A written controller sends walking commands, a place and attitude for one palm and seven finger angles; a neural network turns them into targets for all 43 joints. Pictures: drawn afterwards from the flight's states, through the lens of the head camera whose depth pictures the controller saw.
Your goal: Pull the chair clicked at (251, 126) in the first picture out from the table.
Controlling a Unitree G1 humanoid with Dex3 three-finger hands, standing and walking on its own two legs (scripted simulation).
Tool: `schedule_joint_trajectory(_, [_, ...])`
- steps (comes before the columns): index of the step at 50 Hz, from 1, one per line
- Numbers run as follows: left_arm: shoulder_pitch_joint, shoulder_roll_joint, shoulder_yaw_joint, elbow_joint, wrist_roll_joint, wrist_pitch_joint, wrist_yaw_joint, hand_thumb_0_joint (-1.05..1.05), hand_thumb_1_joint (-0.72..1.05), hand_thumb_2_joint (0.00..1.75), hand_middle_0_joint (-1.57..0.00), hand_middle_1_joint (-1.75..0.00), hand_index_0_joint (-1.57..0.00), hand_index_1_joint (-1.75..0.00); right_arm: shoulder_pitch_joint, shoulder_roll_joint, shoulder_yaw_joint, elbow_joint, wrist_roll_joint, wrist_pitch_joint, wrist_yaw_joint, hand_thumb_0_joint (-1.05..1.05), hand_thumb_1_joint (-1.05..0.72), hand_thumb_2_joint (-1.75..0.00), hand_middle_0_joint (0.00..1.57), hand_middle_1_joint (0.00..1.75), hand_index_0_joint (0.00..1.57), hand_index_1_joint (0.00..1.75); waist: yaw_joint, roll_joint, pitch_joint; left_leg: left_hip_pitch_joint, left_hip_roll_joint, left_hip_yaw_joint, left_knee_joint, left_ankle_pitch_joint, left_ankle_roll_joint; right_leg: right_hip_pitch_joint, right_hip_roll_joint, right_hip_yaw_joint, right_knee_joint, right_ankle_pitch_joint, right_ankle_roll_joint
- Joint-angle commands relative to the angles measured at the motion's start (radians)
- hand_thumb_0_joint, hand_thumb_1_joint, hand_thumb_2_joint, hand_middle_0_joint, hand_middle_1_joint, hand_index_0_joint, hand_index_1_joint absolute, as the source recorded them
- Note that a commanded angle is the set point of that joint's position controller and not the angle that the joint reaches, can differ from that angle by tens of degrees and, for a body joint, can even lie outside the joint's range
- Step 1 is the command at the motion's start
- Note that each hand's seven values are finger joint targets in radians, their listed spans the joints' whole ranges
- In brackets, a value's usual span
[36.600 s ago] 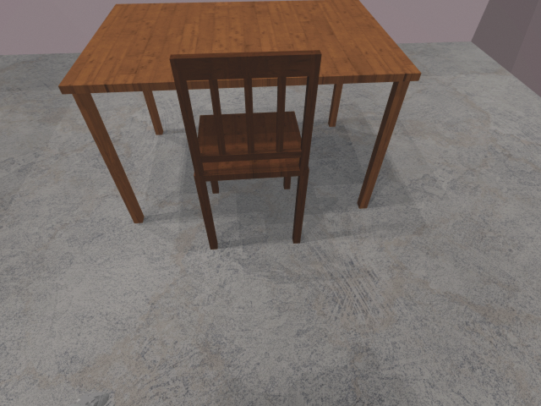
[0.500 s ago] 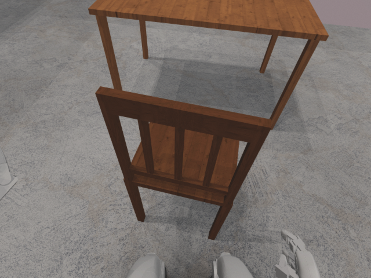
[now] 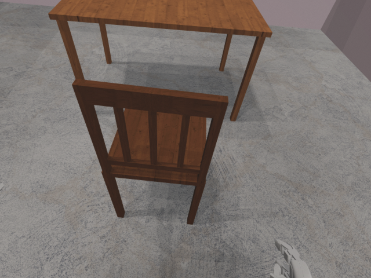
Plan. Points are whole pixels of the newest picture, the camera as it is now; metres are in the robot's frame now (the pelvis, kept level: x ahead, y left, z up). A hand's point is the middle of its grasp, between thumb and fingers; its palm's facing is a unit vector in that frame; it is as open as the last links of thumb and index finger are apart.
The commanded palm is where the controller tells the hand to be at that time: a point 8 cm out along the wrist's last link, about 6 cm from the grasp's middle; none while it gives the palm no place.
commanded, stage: stop stepping back and stand still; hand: left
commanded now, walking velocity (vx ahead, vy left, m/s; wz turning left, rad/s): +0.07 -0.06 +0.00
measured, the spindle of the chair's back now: (153, 139) +0.53 +0.12 -0.09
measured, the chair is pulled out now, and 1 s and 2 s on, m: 0.63 0.63 0.63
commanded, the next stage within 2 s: let the arm hang, fingers relaxed in 0.74 s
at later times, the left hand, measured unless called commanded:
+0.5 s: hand out of the picture +0.13 +0.27 +0.15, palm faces +0.47 -0.82 -0.34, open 7.4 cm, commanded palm +0.07 +0.32 +0.19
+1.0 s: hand out of the picture +0.09 +0.27 -0.10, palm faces +0.15 -0.93 -0.33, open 7.4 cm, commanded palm none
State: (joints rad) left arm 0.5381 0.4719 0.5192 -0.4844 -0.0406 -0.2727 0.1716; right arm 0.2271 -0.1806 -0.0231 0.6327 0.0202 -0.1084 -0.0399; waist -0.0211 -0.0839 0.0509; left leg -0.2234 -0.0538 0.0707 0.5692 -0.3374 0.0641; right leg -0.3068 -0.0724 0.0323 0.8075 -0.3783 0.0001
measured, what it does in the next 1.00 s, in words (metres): steps on the spot: right foot, then left foot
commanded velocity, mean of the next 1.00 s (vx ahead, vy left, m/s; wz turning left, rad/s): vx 0.10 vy -0.03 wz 0.00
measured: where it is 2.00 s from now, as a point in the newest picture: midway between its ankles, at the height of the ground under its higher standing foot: outside the picture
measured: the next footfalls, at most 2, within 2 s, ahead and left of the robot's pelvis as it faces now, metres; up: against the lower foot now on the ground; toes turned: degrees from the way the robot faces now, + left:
right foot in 0.22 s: +0.01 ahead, -0.09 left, +0.00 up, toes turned -3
left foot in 0.50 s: -0.03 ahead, +0.13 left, +0.00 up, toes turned +4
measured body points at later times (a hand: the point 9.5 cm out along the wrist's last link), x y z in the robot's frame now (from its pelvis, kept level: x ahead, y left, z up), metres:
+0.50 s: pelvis -0.06 +0.01 +0.00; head -0.07 +0.04 +0.45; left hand +0.10 +0.32 +0.17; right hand +0.07 -0.24 -0.09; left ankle -0.08 +0.12 -0.73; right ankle -0.03 -0.11 -0.73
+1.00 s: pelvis -0.05 +0.04 +0.00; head -0.03 +0.03 +0.45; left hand +0.08 +0.31 -0.07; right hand +0.07 -0.20 -0.13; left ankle -0.07 +0.12 -0.73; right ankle -0.03 -0.09 -0.73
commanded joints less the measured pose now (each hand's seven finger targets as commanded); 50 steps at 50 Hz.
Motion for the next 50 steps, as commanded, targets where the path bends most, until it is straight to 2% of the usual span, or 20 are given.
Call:
schedule_joint_trajectory(1, [0.001,0.151,0.048,-0.322,0.011,-0.062,-0.004,0.00,0.90,0.90,-0.20,-0.30,-0.20,-0.30,-0.095,-0.118,-0.047,-0.152,-0.034,-0.088,0.006,0.00,-0.90,-0.90,0.20,0.30,0.20,0.30,-0.013,0.422,-0.102,0.029,0.296,-0.407,-0.218,0.592,-0.003,-0.069,0.050,0.012,0.118,-0.123,-0.008])
schedule_joint_trajectory(4, [0.101,0.158,0.056,-0.320,0.013,-0.062,-0.011,0.00,0.90,0.90,-0.20,-0.30,-0.20,-0.30,-0.062,-0.156,-0.066,-0.151,0.007,-0.074,0.030,0.00,-0.90,-0.90,0.20,0.30,0.20,0.30,0.004,0.271,-0.095,-0.008,0.244,-0.250,-0.200,0.404,0.015,0.008,0.065,-0.084,-0.100,-0.001,-0.002])
schedule_joint_trajectory(8, [0.137,0.217,0.165,-0.211,-0.002,-0.066,-0.015,0.00,0.90,0.90,-0.20,-0.30,-0.20,-0.30,-0.074,-0.147,-0.045,-0.154,-0.003,-0.039,0.013,0.00,-0.90,-0.90,0.20,0.30,0.20,0.30,0.000,0.353,-0.057,-0.226,0.248,-0.274,-0.263,-0.141,0.044,0.151,0.075,-0.119,-0.273,-0.023,-0.005])
schedule_joint_trajectory(11, [0.043,0.208,0.163,-0.100,-0.001,-0.061,-0.024,0.00,0.90,0.90,-0.20,-0.30,-0.20,-0.30,-0.071,-0.150,-0.049,-0.138,-0.005,-0.025,0.000,0.00,-0.90,-0.90,0.20,0.30,0.20,0.30,-0.001,0.203,-0.070,-0.385,0.179,-0.204,-0.102,-0.297,0.024,0.306,0.038,-0.083,-0.353,0.019,-0.041])
schedule_joint_trajectory(12, [0.032,0.199,0.153,-0.051,-0.002,-0.057,-0.024,0.00,0.90,0.90,-0.20,-0.30,-0.20,-0.30,-0.060,-0.151,-0.055,-0.132,0.000,-0.019,-0.002,0.00,-0.90,-0.90,0.20,0.30,0.20,0.30,0.002,0.094,-0.085,-0.381,0.127,-0.159,0.061,-0.287,0.015,0.283,-0.006,-0.019,-0.402,0.011,-0.074])
schedule_joint_trajectory(14, [0.008,0.144,0.079,-0.023,-0.008,-0.031,-0.033,0.00,0.90,0.90,-0.20,-0.30,-0.20,-0.30,-0.039,-0.162,-0.089,-0.153,0.019,-0.009,-0.003,0.00,-0.90,-0.90,0.20,0.30,0.20,0.30,0.013,-0.233,-0.049,-0.359,0.005,-0.059,0.529,-0.211,-0.035,0.036,-0.257,0.444,-0.657,-0.393,-0.196])
schedule_joint_trajectory(15, [-0.018,0.102,0.027,-0.023,-0.013,-0.021,-0.040,0.00,0.90,0.90,-0.20,-0.30,-0.20,-0.30,-0.030,-0.176,-0.092,-0.160,0.021,-0.014,0.003,0.00,-0.90,-0.90,0.20,0.30,0.20,0.30,-0.002,-0.230,-0.003,-0.307,0.012,-0.104,0.660,-0.143,-0.041,-0.103,-0.283,0.473,-0.680,-0.359,-0.219])
schedule_joint_trajectory(17, [-0.054,0.107,0.010,-0.021,-0.006,-0.001,-0.038,0.00,0.90,0.90,-0.20,-0.30,-0.20,-0.30,-0.050,-0.163,-0.068,-0.138,0.009,-0.007,0.006,0.00,-0.90,-0.90,0.20,0.30,0.20,0.30,-0.022,-0.122,-0.021,-0.279,0.076,-0.131,0.630,-0.048,-0.035,-0.123,-0.253,0.298,-0.573,-0.226,-0.212])
schedule_joint_trajectory(19, [-0.161,0.101,-0.033,-0.096,0.016,-0.002,-0.022,0.00,0.90,0.90,-0.20,-0.30,-0.20,-0.30,-0.083,-0.143,-0.042,-0.132,-0.005,-0.008,-0.003,0.00,-0.90,-0.90,0.20,0.30,0.20,0.30,-0.019,-0.040,-0.033,-0.163,0.091,-0.070,0.405,-0.052,-0.024,-0.157,-0.198,0.130,-0.542,-0.234,-0.161])
schedule_joint_trajectory(22, [-0.238,0.140,-0.043,-0.285,0.038,-0.018,0.011,0.00,0.90,0.90,-0.20,-0.30,-0.20,-0.30,-0.086,-0.131,-0.036,-0.132,-0.020,-0.062,-0.039,0.00,-0.90,-0.90,0.20,0.30,0.20,0.30,0.008,0.004,-0.035,0.020,0.056,-0.012,0.038,-0.075,0.001,-0.175,-0.159,0.100,-0.517,-0.296,-0.137])
schedule_joint_trajectory(24, [-0.161,0.170,0.005,-0.368,0.035,-0.031,0.028,0.00,0.90,0.90,-0.20,-0.30,-0.20,-0.30,-0.055,-0.130,-0.035,-0.134,-0.027,-0.093,-0.055,0.00,-0.90,-0.90,0.20,0.30,0.20,0.30,0.008,0.163,-0.083,0.102,0.049,-0.013,-0.225,-0.060,0.006,-0.077,-0.075,0.058,-0.341,-0.202,-0.107])
schedule_joint_trajectory(26, [-0.105,0.205,0.066,-0.467,0.033,-0.053,0.038,0.00,0.90,0.90,-0.20,-0.30,-0.20,-0.30,-0.065,-0.146,-0.043,-0.161,-0.028,-0.097,-0.053,0.00,-0.90,-0.90,0.20,0.30,0.20,0.30,0.029,0.513,-0.109,0.187,0.277,-0.314,-0.315,0.118,0.080,-0.213,0.088,-0.096,0.052,-0.173,-0.033])
schedule_joint_trajectory(28, [-0.075,0.244,0.115,-0.387,0.026,-0.050,0.029,0.00,0.90,0.90,-0.20,-0.30,-0.20,-0.30,-0.067,-0.110,-0.038,-0.128,-0.036,-0.105,-0.036,0.00,-0.90,-0.90,0.20,0.30,0.20,0.30,-0.012,0.538,-0.022,0.009,0.368,-0.504,-0.347,0.186,0.126,-0.247,0.053,-0.031,0.251,-0.147,-0.018])
schedule_joint_trajectory(31, [0.015,0.183,0.118,-0.251,0.010,-0.051,0.006,0.00,0.90,0.90,-0.20,-0.30,-0.20,-0.30,-0.058,-0.136,-0.053,-0.120,-0.009,-0.089,-0.005,0.00,-0.90,-0.90,0.20,0.30,0.20,0.30,0.017,0.290,-0.028,-0.007,0.304,-0.248,-0.214,0.327,0.077,-0.088,0.039,-0.068,-0.077,-0.068,-0.018])
schedule_joint_trajectory(35, [0.170,0.091,0.078,-0.003,-0.020,-0.013,-0.024,0.00,0.90,0.90,-0.20,-0.30,-0.20,-0.30,-0.015,-0.144,-0.055,-0.133,0.015,-0.042,0.003,0.00,-0.90,-0.90,0.20,0.30,0.20,0.30,0.008,0.185,-0.078,-0.038,0.254,-0.167,-0.112,0.371,0.022,0.140,0.093,-0.142,-0.424,0.180,-0.012])
schedule_joint_trajectory(39, [0.015,0.123,0.048,0.020,-0.024,-0.007,-0.020,0.00,0.90,0.90,-0.20,-0.30,-0.20,-0.30,-0.031,-0.149,-0.056,-0.119,0.018,-0.047,-0.002,0.00,-0.90,-0.90,0.20,0.30,0.20,0.30,-0.021,-0.032,-0.115,-0.193,0.136,-0.102,0.023,0.022,-0.027,0.286,-0.093,0.118,-0.453,0.329,-0.093])
schedule_joint_trajectory(41, [0.010,0.089,-0.018,-0.045,-0.022,0.019,-0.020,0.00,0.90,0.90,-0.20,-0.30,-0.20,-0.30,-0.033,-0.158,-0.072,-0.122,0.025,-0.042,-0.005,0.00,-0.90,-0.90,0.20,0.30,0.20,0.30,-0.008,-0.166,-0.095,-0.082,0.082,-0.080,-0.025,-0.064,-0.041,0.159,-0.149,0.226,-0.531,0.114,-0.120])
schedule_joint_trajectory(42, [-0.076,-0.129,-0.371,0.583,0.107,0.179,-0.129,0.00,0.90,0.90,-0.20,-0.30,-0.20,-0.30,-0.008,-0.165,-0.051,0.065,-0.023,-0.031,0.081,0.00,-0.90,-0.90,0.20,0.30,0.20,0.30,-0.052,-0.086,-0.076,-0.156,0.127,-0.100,0.102,0.177,-0.052,0.058,-0.189,0.030,-0.296,0.496,-0.120])
schedule_joint_trajectory(45, [-0.104,-0.213,-0.413,0.658,0.081,0.268,-0.163,0.00,0.90,0.90,-0.20,-0.30,-0.20,-0.30,-0.012,-0.122,-0.033,0.047,-0.047,0.047,0.062,0.00,-0.90,-0.90,0.20,0.30,0.20,0.30,-0.008,0.119,-0.094,-0.110,0.222,-0.239,-0.098,0.325,0.023,-0.050,-0.023,-0.071,-0.147,0.192,-0.017])
schedule_joint_trajectory(50, [-0.156,-0.154,-0.444,0.940,0.076,0.275,-0.148,0.00,0.90,0.90,-0.20,-0.30,-0.20,-0.30,-0.027,-0.156,-0.012,0.078,-0.048,0.065,0.030,0.00,-0.90,-0.90,0.20,0.30,0.20,0.30,0.040,0.012,-0.140,-0.068,0.171,-0.224,-0.062,0.592,0.006,0.149,-0.014,-0.015,-0.249,0.409,-0.035])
